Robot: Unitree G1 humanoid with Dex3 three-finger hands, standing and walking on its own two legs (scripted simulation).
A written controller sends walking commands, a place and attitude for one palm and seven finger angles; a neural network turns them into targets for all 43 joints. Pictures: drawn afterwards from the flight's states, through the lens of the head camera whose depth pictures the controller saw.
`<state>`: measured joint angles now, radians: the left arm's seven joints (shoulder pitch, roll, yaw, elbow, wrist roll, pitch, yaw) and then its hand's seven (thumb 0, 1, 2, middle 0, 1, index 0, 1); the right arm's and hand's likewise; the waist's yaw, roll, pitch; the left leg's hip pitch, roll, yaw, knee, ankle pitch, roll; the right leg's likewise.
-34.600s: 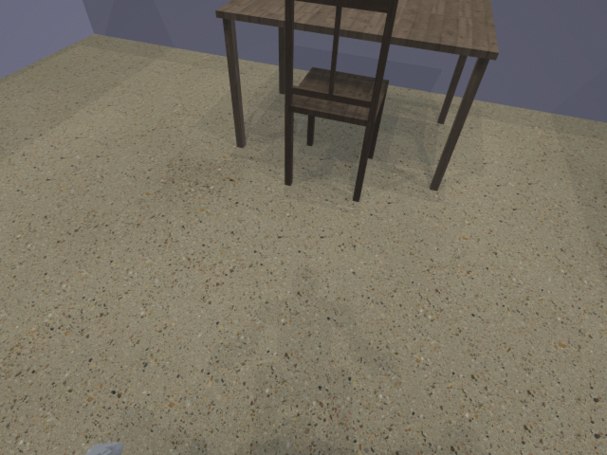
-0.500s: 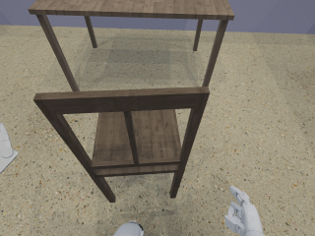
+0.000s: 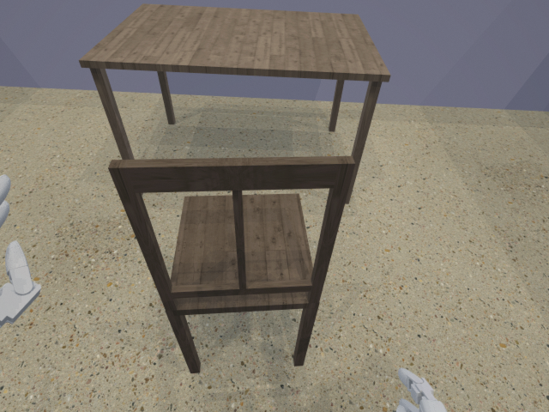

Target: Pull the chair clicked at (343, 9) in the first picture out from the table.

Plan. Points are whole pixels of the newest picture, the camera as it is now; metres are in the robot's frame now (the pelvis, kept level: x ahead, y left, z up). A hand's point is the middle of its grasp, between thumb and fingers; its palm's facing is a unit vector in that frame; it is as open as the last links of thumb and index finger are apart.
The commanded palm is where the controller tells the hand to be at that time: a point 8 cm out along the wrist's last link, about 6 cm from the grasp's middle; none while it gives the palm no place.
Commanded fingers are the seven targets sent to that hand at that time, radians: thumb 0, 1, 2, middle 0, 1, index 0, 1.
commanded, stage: stop stepping back and stand still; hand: left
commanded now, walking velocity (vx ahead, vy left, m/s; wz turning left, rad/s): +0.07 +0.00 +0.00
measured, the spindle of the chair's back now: (240, 244) +0.46 +0.10 -0.07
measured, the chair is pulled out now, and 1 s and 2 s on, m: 0.64 0.64 0.64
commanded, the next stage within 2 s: let the arm hang, fingers relaxed in 0.28 s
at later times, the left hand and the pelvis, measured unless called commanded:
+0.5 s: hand (104, 335) +0.22 +0.26 +0.01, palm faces +0.23 -0.88 -0.41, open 7.4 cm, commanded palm none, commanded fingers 0.00 0.90 0.90 -0.20 -0.30 -0.20 -0.30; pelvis +0.01 +0.01 +0.00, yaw +2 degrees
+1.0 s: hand out of the picture -0.03 +0.20 -0.16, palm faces +0.04 -0.96 -0.26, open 7.3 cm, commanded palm none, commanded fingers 0.00 0.90 0.90 -0.20 -0.30 -0.20 -0.30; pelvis +0.01 +0.00 +0.00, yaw +1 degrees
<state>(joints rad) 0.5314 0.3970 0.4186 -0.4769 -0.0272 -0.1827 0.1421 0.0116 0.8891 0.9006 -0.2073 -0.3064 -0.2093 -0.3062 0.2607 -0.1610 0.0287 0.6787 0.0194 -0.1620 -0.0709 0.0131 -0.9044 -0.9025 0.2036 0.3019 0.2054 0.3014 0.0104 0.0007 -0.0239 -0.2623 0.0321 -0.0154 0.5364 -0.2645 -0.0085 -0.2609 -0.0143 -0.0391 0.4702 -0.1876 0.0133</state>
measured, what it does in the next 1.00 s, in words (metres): stands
